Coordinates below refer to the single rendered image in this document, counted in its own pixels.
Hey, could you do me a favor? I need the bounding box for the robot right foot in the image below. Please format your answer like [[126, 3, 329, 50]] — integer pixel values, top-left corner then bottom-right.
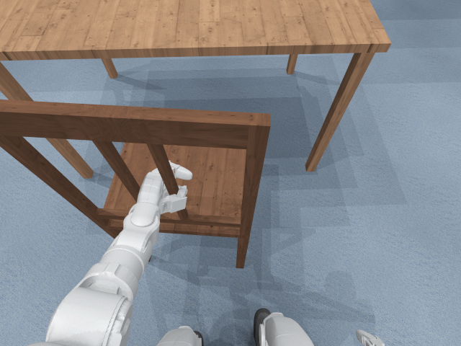
[[254, 308, 271, 346]]

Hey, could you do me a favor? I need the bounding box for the robot right hand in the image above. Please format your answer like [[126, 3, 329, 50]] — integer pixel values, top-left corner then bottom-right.
[[356, 329, 385, 346]]

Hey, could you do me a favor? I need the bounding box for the robot left hand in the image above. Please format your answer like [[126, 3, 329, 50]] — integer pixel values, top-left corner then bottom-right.
[[137, 161, 192, 214]]

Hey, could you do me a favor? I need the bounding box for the table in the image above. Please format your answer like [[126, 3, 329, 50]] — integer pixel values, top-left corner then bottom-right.
[[0, 0, 392, 179]]

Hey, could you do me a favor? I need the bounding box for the chair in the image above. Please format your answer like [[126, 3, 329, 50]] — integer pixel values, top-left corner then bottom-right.
[[0, 99, 271, 269]]

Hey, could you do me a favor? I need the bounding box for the left robot upper arm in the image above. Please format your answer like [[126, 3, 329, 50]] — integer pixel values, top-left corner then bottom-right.
[[27, 287, 133, 346]]

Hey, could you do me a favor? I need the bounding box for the left robot thigh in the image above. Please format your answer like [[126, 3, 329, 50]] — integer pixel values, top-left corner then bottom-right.
[[157, 329, 202, 346]]

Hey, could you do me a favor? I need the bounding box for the robot left forearm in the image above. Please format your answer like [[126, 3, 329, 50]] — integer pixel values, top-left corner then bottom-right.
[[45, 202, 161, 342]]

